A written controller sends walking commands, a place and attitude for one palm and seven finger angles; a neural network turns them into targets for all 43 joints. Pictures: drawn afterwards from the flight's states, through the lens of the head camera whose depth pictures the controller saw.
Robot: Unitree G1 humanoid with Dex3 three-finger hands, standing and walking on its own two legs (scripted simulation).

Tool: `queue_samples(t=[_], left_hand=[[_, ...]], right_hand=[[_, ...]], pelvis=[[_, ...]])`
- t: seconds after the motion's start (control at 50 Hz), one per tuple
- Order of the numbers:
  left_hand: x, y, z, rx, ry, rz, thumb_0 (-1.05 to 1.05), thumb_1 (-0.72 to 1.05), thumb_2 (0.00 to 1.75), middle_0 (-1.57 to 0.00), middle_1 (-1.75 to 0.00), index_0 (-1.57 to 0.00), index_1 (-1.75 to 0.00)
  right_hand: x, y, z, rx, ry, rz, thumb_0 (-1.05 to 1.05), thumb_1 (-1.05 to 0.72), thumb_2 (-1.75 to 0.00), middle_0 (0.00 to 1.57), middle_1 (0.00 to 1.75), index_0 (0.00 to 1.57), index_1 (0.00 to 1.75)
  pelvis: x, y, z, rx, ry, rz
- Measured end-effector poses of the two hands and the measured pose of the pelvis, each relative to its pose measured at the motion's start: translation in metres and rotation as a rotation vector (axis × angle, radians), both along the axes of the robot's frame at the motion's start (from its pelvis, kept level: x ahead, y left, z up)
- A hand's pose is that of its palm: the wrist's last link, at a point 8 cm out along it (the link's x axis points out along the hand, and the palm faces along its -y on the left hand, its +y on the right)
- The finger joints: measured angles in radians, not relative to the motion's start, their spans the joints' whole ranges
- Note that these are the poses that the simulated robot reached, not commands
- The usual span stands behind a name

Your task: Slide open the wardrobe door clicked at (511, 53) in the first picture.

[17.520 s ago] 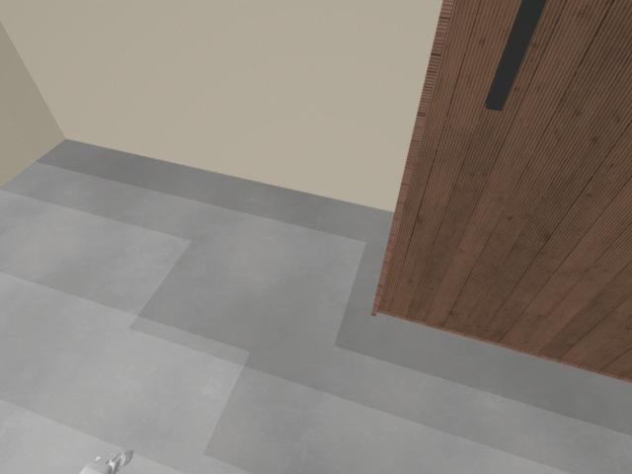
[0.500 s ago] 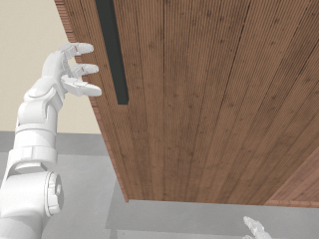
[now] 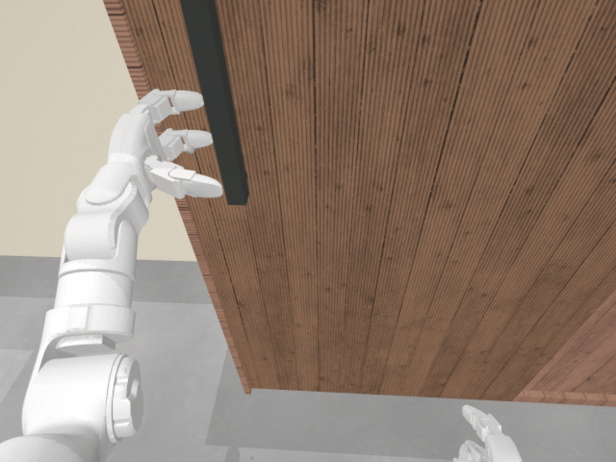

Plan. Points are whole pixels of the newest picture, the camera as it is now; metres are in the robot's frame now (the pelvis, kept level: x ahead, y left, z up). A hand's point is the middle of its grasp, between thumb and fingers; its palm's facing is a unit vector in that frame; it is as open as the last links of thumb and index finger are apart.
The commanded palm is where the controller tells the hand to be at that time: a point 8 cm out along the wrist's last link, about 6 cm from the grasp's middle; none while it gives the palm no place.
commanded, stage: feel for the door with the fingertips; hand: left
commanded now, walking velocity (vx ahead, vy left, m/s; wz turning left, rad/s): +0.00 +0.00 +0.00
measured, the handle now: (224, 103) +0.48 +0.14 +0.26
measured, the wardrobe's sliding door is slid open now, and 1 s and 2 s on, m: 0.00 0.00 0.00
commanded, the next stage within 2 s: slide the fingers in behind the handle in 0.36 s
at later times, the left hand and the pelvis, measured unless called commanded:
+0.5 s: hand (203, 135) +0.44 +0.16 +0.24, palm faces +0.01 -1.00 -0.01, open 13.8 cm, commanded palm +0.41 +0.22 +0.23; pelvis +0.00 +0.00 +0.00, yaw +0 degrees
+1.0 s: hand (212, 139) +0.42 +0.14 +0.24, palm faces -0.02 -1.00 +0.00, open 14.0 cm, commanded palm +0.40 +0.20 +0.23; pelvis +0.00 +0.01 +0.00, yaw +0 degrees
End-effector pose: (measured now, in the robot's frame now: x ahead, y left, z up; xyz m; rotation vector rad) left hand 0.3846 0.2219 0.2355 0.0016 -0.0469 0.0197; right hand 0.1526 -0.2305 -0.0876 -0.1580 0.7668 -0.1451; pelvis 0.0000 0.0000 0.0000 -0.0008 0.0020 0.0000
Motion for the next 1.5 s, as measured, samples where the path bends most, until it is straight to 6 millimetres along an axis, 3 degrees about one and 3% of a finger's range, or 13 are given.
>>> queue_samples(t=[0.18, 0.34, 0.6, 0.8, 1.14, 1.5], left_hand=[[0.011, 0.006, 0.004, 0.033, 0.062, 0.009, -0.02, -0.51, 0.30, -0.30, -1.20, -0.30, -1.20], [0.030, -0.013, 0.004, 0.003, 0.028, -0.039, -0.02, -0.51, 0.30, -0.30, -1.20, -0.30, -1.20], [0.032, -0.008, 0.003, 0.009, 0.025, -0.014, -0.02, -0.50, 0.30, -0.35, -1.23, -0.33, -1.21], [0.028, -0.008, 0.000, 0.007, 0.029, -0.011, -0.02, -0.50, 0.30, -0.32, -1.21, -0.31, -1.20], [0.014, -0.026, 0.005, 0.009, 0.018, -0.011, -0.02, -0.51, 0.30, -0.30, -1.20, -0.30, -1.20], [0.013, -0.029, 0.005, 0.003, 0.018, -0.015, -0.02, -0.51, 0.30, -0.29, -1.19, -0.27, -1.18]], right_hand=[[-0.003, -0.005, -0.001, -0.028, 0.020, 0.000, 0.01, -0.90, -0.90, 0.20, 0.30, 0.20, 0.30], [-0.025, -0.010, -0.011, -0.032, 0.075, -0.034, 0.01, -0.90, -0.90, 0.20, 0.30, 0.20, 0.30], [-0.050, -0.013, -0.016, -0.027, 0.129, -0.074, 0.01, -0.90, -0.90, 0.20, 0.30, 0.20, 0.30], [-0.042, -0.012, -0.012, -0.026, 0.096, -0.066, 0.01, -0.90, -0.90, 0.20, 0.30, 0.20, 0.30], [-0.008, 0.002, -0.003, 0.003, 0.018, -0.011, 0.01, -0.90, -0.90, 0.20, 0.30, 0.20, 0.30], [-0.013, -0.006, -0.005, -0.018, 0.051, -0.017, 0.01, -0.90, -0.90, 0.20, 0.30, 0.20, 0.30]], pelvis=[[-0.004, -0.001, 0.000, -0.004, 0.007, 0.021], [-0.002, 0.002, 0.000, -0.002, 0.024, 0.012], [-0.001, 0.003, 0.000, -0.003, 0.019, -0.003], [-0.003, 0.005, 0.000, -0.003, 0.020, -0.004], [-0.003, 0.004, 0.001, -0.001, 0.002, 0.001], [-0.002, 0.000, 0.001, -0.002, -0.004, 0.005]])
